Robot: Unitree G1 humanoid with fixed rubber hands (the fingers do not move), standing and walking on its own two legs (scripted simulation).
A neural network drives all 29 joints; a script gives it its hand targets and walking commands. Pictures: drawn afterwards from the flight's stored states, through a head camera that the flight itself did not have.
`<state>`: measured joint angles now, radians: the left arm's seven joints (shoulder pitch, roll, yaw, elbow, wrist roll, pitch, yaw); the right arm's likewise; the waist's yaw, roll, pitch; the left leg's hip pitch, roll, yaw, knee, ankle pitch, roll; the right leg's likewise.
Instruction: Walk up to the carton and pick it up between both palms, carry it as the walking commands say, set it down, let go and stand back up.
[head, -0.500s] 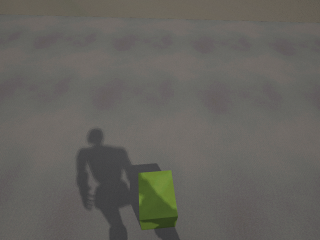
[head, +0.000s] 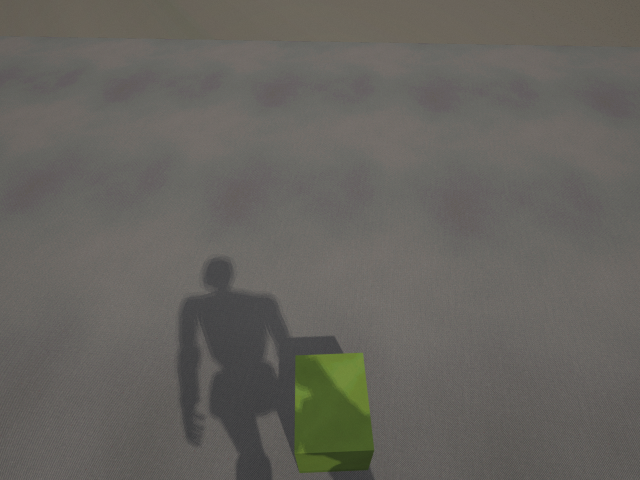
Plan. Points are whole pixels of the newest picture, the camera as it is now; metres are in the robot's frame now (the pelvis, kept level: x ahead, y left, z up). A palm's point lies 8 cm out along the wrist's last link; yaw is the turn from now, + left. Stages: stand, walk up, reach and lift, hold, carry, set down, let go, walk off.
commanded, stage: walk up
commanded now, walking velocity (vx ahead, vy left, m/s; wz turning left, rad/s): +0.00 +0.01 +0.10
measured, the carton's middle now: (331, 412) +0.44 +0.01 -0.66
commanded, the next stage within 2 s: none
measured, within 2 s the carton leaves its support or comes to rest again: neither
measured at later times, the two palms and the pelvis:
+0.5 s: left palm out of the picture +0.00 +0.23 -0.16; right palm out of the picture +0.02 -0.23 -0.15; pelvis -0.01 +0.00 -0.01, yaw +1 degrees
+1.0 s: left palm out of the picture -0.05 +0.18 -0.14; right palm out of the picture -0.02 -0.24 -0.14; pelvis -0.01 -0.02 +0.01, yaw +2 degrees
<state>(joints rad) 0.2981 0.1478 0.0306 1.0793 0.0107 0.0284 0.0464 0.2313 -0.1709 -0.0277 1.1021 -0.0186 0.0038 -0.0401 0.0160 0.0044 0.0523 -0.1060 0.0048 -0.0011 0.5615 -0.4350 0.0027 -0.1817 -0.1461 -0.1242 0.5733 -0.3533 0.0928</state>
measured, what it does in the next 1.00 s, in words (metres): stands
